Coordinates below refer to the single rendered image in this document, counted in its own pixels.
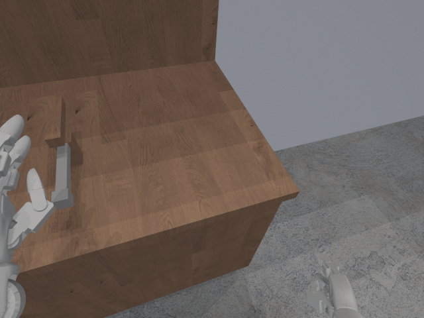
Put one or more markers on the tap lever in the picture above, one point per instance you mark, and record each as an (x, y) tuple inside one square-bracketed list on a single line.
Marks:
[(62, 197)]

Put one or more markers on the robot right hand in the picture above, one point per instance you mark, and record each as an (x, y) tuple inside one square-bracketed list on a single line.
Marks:
[(338, 292)]

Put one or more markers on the counter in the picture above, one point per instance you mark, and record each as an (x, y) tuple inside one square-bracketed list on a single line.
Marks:
[(174, 184)]

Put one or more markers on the robot left forearm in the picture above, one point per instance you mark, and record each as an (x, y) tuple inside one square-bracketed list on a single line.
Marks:
[(12, 294)]

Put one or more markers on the robot left hand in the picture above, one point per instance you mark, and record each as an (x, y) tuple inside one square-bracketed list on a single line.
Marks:
[(31, 216)]

